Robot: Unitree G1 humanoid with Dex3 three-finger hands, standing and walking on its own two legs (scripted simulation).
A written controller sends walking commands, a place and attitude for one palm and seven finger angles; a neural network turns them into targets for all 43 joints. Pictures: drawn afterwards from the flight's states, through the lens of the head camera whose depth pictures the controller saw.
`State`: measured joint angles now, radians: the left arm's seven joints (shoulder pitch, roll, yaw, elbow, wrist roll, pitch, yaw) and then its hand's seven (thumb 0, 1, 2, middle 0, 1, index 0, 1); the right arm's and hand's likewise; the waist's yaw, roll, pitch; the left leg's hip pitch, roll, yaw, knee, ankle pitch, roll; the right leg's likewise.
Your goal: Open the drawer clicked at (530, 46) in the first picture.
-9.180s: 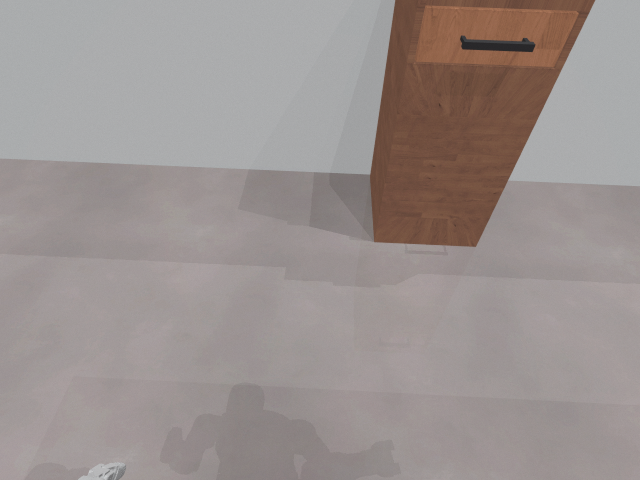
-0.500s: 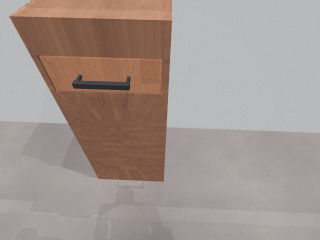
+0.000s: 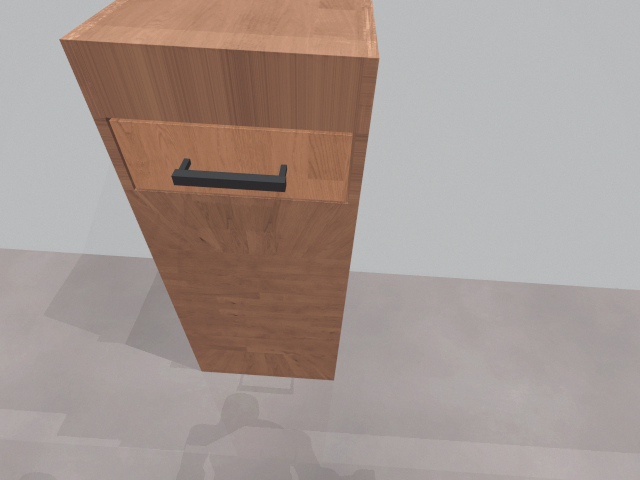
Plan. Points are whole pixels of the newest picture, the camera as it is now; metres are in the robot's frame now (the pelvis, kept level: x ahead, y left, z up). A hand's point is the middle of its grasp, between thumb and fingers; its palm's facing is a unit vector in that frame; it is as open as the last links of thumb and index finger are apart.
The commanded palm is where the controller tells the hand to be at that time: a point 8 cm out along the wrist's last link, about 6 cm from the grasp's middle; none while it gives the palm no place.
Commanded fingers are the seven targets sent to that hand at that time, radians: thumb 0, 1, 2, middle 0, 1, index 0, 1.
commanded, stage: look again from close up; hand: left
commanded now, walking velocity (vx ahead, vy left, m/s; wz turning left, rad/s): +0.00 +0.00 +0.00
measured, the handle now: (232, 173) +0.56 +0.19 +0.08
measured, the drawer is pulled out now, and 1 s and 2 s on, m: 0.00 0.00 0.00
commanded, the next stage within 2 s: shuffle to correct the standing spot in 0.26 s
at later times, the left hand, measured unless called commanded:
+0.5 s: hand out of the picture -0.02 +0.24 -0.16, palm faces +0.01 -0.97 -0.26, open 7.4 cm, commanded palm none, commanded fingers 0.00 0.90 0.90 -0.20 -0.30 -0.20 -0.30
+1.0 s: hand out of the picture -0.03 +0.14 -0.18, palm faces +0.08 -0.99 -0.13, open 7.4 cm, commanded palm none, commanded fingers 0.00 0.90 0.90 -0.20 -0.30 -0.20 -0.30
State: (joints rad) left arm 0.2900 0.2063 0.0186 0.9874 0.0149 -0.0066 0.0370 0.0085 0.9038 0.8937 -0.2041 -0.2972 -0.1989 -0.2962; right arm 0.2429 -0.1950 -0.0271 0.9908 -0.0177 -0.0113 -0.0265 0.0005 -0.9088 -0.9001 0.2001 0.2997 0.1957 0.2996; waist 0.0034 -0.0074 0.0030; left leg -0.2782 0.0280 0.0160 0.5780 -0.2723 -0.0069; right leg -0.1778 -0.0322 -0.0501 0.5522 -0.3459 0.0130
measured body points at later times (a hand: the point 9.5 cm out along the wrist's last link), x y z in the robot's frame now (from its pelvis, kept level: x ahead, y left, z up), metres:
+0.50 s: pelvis -0.03 +0.03 +0.01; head -0.04 +0.03 +0.46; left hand -0.02 +0.29 -0.14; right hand +0.02 -0.23 -0.14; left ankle +0.02 +0.12 -0.73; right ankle -0.03 -0.13 -0.73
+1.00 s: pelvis +0.02 +0.00 +0.00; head +0.02 +0.00 +0.45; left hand -0.03 +0.19 -0.16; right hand +0.00 -0.21 -0.16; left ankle +0.02 +0.12 -0.73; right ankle -0.03 -0.13 -0.73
